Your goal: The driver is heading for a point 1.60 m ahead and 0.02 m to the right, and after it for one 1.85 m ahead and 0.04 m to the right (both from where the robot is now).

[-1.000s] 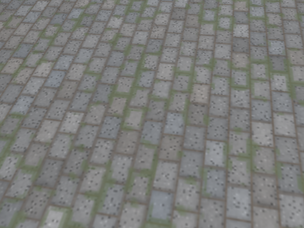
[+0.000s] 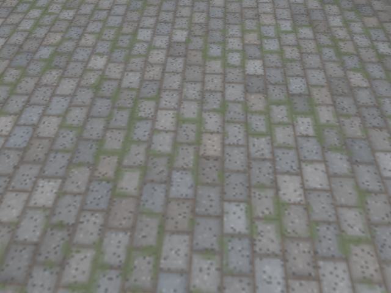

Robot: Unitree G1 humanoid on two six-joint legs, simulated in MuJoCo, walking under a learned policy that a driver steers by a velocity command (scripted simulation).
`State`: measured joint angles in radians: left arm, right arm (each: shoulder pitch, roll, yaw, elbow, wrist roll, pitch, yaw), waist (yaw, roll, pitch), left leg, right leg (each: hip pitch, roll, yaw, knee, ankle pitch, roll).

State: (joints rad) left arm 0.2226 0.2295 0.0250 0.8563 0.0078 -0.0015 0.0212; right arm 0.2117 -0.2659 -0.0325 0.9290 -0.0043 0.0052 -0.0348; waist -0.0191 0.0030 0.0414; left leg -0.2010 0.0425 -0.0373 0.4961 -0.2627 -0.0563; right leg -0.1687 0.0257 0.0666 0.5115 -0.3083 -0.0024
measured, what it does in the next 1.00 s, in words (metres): stands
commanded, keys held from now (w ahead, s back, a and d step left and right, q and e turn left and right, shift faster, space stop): no key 0.30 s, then w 0.08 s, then no key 0.62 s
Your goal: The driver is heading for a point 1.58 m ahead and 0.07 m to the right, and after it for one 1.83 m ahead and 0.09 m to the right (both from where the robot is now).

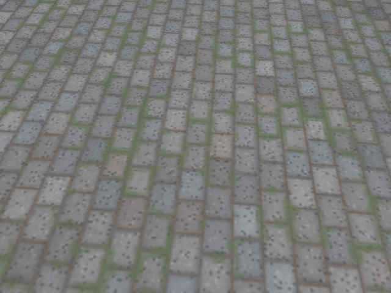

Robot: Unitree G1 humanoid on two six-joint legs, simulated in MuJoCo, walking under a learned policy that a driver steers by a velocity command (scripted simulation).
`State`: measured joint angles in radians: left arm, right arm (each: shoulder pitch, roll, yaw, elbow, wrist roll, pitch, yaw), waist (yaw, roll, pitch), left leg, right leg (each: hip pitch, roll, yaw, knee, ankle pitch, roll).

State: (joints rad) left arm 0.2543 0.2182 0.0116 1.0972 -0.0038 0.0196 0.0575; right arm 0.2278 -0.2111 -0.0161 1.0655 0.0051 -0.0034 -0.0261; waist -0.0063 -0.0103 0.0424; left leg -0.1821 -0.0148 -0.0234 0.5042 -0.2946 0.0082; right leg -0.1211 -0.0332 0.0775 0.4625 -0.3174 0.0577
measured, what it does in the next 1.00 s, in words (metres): walks ahead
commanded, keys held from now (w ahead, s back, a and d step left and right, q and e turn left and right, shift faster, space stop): no key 0.46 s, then w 0.54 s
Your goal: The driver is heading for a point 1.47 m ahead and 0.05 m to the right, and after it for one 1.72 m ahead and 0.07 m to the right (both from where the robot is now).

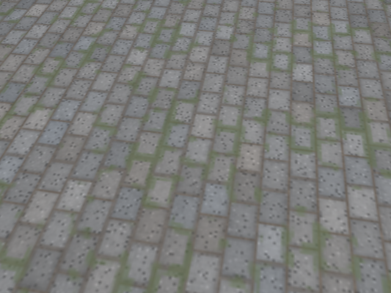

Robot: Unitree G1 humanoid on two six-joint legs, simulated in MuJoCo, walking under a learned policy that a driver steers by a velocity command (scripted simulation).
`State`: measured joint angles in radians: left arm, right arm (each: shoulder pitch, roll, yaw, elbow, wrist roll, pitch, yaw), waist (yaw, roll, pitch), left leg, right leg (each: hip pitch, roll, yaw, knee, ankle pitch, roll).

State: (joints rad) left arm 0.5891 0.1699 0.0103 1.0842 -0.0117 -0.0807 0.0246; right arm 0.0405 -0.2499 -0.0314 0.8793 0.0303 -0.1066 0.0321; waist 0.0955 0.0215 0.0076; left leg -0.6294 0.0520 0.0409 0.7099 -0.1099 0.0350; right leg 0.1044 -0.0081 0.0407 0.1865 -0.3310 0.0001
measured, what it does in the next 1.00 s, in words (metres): walks ahead: left foot, then right foot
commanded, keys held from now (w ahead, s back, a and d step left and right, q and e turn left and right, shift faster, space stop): w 0.16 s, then no key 0.84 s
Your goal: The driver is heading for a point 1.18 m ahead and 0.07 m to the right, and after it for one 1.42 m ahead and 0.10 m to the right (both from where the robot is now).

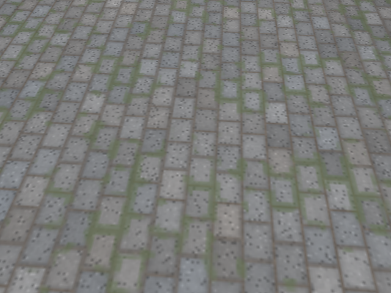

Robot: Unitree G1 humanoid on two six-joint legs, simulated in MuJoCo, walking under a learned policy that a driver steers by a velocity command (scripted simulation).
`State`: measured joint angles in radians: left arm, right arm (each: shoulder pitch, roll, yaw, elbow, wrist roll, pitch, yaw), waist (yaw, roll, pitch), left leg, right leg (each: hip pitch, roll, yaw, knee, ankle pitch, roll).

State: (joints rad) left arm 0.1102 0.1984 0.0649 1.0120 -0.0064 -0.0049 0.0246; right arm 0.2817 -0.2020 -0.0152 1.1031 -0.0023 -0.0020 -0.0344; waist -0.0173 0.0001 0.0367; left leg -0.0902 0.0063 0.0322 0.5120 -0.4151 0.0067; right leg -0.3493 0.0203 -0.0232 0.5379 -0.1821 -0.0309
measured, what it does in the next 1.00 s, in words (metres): walks ahead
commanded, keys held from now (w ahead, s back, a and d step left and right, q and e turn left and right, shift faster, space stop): no key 0.40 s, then w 0.60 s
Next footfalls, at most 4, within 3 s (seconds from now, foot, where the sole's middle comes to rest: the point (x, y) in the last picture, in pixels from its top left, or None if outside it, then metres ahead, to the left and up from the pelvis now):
1.22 left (168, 292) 0.50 0.11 -0.77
1.76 right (228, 210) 0.81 -0.11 -0.77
2.10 left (165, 222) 0.76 0.13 -0.77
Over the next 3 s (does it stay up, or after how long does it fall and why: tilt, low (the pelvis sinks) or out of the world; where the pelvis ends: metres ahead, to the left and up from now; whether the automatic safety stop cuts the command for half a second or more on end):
stays up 0.75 0.01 0.01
